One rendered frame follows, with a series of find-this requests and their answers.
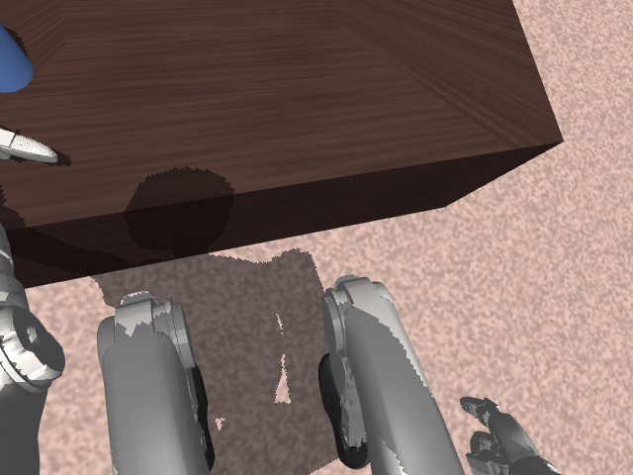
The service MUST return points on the right robot hand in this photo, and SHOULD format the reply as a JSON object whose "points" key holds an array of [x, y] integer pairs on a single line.
{"points": [[492, 453]]}

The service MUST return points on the right robot arm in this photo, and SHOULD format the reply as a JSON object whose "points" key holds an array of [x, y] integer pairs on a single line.
{"points": [[532, 465]]}

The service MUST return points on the can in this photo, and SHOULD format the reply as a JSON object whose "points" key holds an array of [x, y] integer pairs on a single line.
{"points": [[16, 70]]}

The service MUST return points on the left robot hand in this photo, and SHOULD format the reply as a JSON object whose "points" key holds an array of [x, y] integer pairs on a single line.
{"points": [[11, 143]]}

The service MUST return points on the left robot arm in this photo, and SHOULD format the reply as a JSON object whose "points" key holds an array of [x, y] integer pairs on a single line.
{"points": [[30, 359]]}

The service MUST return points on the left robot foot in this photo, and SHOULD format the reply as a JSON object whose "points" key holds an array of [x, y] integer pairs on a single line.
{"points": [[202, 420]]}

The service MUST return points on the right robot foot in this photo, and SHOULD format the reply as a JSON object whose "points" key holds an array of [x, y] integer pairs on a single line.
{"points": [[352, 457]]}

